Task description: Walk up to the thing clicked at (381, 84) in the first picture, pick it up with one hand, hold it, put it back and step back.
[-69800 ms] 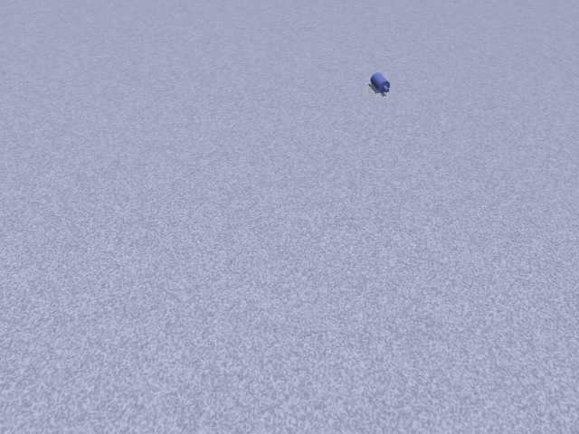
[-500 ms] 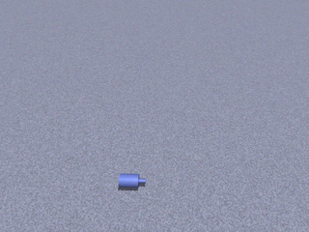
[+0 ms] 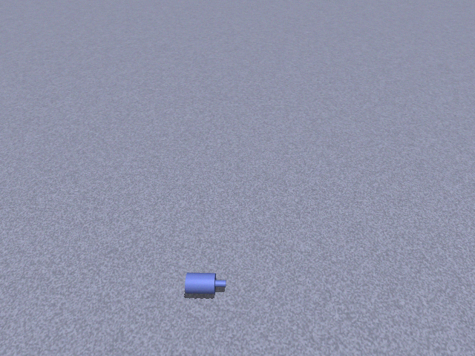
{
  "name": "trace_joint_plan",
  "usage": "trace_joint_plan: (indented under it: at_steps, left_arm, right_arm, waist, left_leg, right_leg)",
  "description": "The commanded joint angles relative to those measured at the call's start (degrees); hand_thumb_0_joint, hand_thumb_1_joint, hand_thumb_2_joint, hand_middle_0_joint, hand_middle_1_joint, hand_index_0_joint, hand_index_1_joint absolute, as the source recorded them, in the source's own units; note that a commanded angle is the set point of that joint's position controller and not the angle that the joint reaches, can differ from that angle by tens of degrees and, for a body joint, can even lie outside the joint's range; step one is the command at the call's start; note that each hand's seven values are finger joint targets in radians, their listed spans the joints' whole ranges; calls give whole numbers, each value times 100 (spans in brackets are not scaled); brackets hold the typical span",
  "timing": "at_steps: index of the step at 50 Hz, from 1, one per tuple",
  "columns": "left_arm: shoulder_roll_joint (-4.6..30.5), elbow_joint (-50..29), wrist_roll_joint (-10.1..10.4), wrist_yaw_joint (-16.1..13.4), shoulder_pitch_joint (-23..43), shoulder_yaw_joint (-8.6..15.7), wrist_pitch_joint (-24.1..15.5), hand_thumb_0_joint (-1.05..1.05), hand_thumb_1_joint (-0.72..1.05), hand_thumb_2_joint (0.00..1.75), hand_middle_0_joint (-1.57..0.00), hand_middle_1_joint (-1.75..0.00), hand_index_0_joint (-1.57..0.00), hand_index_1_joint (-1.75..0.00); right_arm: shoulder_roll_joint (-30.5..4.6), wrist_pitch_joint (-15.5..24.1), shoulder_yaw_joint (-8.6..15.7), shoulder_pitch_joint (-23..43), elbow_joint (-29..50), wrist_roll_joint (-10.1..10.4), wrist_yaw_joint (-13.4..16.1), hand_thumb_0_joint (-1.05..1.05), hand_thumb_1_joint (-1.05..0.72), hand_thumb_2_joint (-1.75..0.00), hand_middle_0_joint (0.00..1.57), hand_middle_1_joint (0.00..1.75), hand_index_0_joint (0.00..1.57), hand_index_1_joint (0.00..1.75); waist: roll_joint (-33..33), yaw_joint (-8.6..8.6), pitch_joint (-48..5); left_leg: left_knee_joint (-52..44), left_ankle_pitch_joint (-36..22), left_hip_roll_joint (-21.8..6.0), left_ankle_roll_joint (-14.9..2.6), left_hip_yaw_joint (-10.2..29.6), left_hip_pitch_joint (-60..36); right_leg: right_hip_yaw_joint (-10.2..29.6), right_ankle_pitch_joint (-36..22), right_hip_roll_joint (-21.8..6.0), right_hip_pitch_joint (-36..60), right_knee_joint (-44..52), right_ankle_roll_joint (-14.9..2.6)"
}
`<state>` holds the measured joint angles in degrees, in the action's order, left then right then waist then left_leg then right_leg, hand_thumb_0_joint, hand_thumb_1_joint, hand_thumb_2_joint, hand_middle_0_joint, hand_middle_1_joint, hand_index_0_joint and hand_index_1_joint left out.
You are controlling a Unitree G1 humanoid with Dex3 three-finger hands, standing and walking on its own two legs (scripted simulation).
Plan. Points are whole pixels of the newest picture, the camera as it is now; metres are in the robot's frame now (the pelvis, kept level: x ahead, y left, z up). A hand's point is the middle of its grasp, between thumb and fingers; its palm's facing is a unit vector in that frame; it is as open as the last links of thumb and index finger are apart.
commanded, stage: stand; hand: left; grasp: from above
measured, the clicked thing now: (206, 283) +0.53 +0.14 -0.74
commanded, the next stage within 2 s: step back in 1.52 s
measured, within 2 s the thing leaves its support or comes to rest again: neither
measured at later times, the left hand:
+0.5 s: hand out of the picture +0.08 +0.23 -0.15, palm faces +0.02 -0.94 -0.33, open 7.4 cm
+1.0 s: hand out of the picture +0.09 +0.23 -0.15, palm faces +0.00 -0.94 -0.34, open 7.4 cm
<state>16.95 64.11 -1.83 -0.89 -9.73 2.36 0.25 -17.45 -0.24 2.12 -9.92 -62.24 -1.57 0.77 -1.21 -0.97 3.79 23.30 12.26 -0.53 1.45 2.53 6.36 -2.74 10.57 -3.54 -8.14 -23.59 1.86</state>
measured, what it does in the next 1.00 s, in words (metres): stands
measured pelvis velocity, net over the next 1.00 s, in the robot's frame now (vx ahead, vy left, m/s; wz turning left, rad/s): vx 0.02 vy -0.01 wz -0.02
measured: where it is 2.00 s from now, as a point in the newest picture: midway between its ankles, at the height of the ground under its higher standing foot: outside the picture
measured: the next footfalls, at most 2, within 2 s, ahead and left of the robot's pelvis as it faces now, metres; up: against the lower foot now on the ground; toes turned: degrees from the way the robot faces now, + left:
none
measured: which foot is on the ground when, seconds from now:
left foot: down 0.00-1.00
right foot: down 0.00-1.00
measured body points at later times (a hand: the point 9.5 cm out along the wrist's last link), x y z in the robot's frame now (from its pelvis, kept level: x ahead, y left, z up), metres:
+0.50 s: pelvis +0.01 -0.01 +0.00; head +0.01 -0.02 +0.45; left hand +0.08 +0.28 -0.13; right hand +0.07 -0.30 -0.14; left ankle +0.01 +0.14 -0.74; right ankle +0.03 -0.14 -0.74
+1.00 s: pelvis +0.02 -0.01 +0.00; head +0.02 -0.02 +0.45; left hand +0.09 +0.28 -0.13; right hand +0.08 -0.31 -0.14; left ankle +0.01 +0.14 -0.74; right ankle +0.03 -0.14 -0.74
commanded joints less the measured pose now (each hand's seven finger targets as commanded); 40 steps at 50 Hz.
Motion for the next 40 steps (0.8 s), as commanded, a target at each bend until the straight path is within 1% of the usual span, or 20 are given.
trace_joint_plan:
  at_steps: [1,6,9,10,11,12,13,15,18,20,21,26,28,31,32,33,34,38,39,40]
  left_arm:
    - [1199,-271,17,-91,221,177,-138,0,90,90,-20,-30,-20,-30]
    - [1261,-260,60,-72,328,188,-134,0,90,90,-20,-30,-20,-30]
    - [1189,-197,60,-73,296,165,-155,0,90,90,-20,-30,-20,-30]
    - [1232,-198,58,-71,301,174,-154,0,90,90,-20,-30,-20,-30]
    - [1222,-201,77,-68,320,174,-162,0,90,90,-20,-30,-20,-30]
    - [1206,-170,71,-69,312,166,-160,0,90,90,-20,-30,-20,-30]
    - [1212,-183,82,-69,365,172,-160,0,90,90,-20,-30,-20,-30]
    - [1198,-150,88,-67,323,160,-158,0,90,90,-20,-30,-20,-30]
    - [1204,-140,101,-66,370,170,-155,0,90,90,-20,-30,-20,-30]
    - [1196,-119,99,-64,360,172,-157,0,90,90,-20,-30,-20,-30]
    - [1231,-123,90,-65,415,176,-156,0,90,90,-20,-30,-20,-30]
    - [1264,-125,84,-34,512,182,-114,0,90,90,-20,-30,-20,-30]
    - [1254,-132,86,-31,496,181,-123,0,90,90,-20,-30,-20,-30]
    - [1274,-160,84,-13,535,175,-137,0,90,90,-20,-30,-20,-30]
    - [1259,-168,86,-6,491,165,-148,0,90,90,-20,-30,-20,-30]
    - [1293,-183,86,-14,564,177,-158,0,90,90,-20,-30,-20,-30]
    - [1279,-186,85,-7,558,164,-164,0,90,90,-20,-30,-20,-30]
    - [1289,-204,94,-19,591,156,-171,0,90,90,-20,-30,-20,-30]
    - [1286,-184,110,-13,549,146,-163,0,90,90,-20,-30,-20,-30]
    - [1315,-207,105,-16,613,152,-168,0,90,90,-20,-30,-20,-30]
  right_arm:
    - [-1039,117,198,159,298,13,37,0,-90,-90,20,30,20,30]
    - [-1093,128,169,167,236,9,38,0,-90,-90,20,30,20,30]
    - [-1100,133,153,210,224,27,41,0,-90,-90,20,30,20,30]
    - [-1104,140,156,183,219,25,45,0,-90,-90,20,30,20,30]
    - [-1146,151,146,194,205,25,52,0,-90,-90,20,30,20,30]
    - [-1116,147,134,203,180,38,50,0,-90,-90,20,30,20,30]
    - [-1131,146,125,202,176,24,53,0,-90,-90,20,30,20,30]
    - [-1156,140,127,206,162,41,62,0,-90,-90,20,30,20,30]
    - [-1143,140,98,194,143,44,70,0,-90,-90,20,30,20,30]
    - [-1164,138,95,221,138,52,75,0,-90,-90,20,30,20,30]
    - [-1106,131,77,210,128,50,72,0,-90,-90,20,30,20,30]
    - [-1182,116,75,240,101,36,59,0,-90,-90,20,30,20,30]
    - [-1189,130,91,299,115,36,57,0,-90,-90,20,30,20,30]
    - [-1208,155,85,334,121,41,43,0,-90,-90,20,30,20,30]
    - [-1245,163,95,368,126,46,42,0,-90,-90,20,30,20,30]
    - [-1219,169,94,352,132,46,38,0,-90,-90,20,30,20,30]
    - [-1227,168,84,375,124,50,33,0,-90,-90,20,30,20,30]
    - [-1248,170,89,386,118,49,40,0,-90,-90,20,30,20,30]
    - [-1253,163,75,371,85,58,39,0,-90,-90,20,30,20,30]
    - [-1249,168,82,373,93,46,35,0,-90,-90,20,30,20,30]
  waist:
    - [296,31,48]
    - [42,38,-61]
    - [174,13,-201]
    - [238,29,-209]
    - [100,35,-301]
    - [145,20,-225]
    - [98,31,-302]
    - [177,26,-301]
    - [79,36,-364]
    - [114,40,-384]
    - [227,40,-249]
    - [70,52,36]
    - [50,37,-134]
    - [73,33,-147]
    - [32,11,-232]
    - [60,54,-302]
    - [103,32,-287]
    - [89,65,-468]
    - [116,54,-387]
    - [119,82,-459]
  left_leg:
    - [-577,56,-418,-258,358,403]
    - [-654,86,-460,-246,356,395]
    - [-564,-366,-506,-260,326,243]
    - [-610,-396,-503,-239,328,204]
    - [-573,-582,-527,-247,309,103]
    - [-592,-549,-535,-237,319,200]
    - [-566,-653,-537,-248,291,148]
    - [-584,-722,-553,-221,281,64]
    - [-602,-888,-564,-220,250,77]
    - [-585,-955,-577,-225,230,-6]
    - [-655,-895,-564,-197,250,130]
    - [-765,-167,-537,-188,229,346]
    - [-759,-396,-577,-203,246,222]
    - [-769,-388,-587,-192,251,261]
    - [-734,-530,-609,-209,249,154]
    - [-729,-637,-610,-195,242,141]
    - [-710,-695,-614,-189,243,116]
    - [-674,-1040,-642,-191,222,-10]
    - [-691,-879,-631,-195,221,4]
    - [-691,-960,-635,-183,198,-5]
  right_leg:
    - [587,653,-376,-46,742,-200]
    - [597,393,-364,57,686,-226]
    - [582,32,-390,190,670,-232]
    - [567,39,-366,133,675,-232]
    - [575,-314,-387,219,623,-242]
    - [543,-214,-372,241,609,-239]
    - [561,-431,-398,289,595,-243]
    - [545,-461,-381,271,610,-243]
    - [511,-834,-393,412,548,-242]
    - [503,-931,-384,388,548,-233]
    - [487,-752,-353,364,585,-224]
    - [558,165,-310,139,752,-221]
    - [559,-98,-335,211,684,-258]
    - [557,-62,-323,236,691,-247]
    - [561,-219,-341,241,683,-257]
    - [565,-354,-355,301,640,-260]
    - [561,-382,-353,276,648,-256]
    - [526,-912,-377,361,558,-266]
    - [537,-760,-355,307,612,-242]
    - [536,-822,-378,387,571,-261]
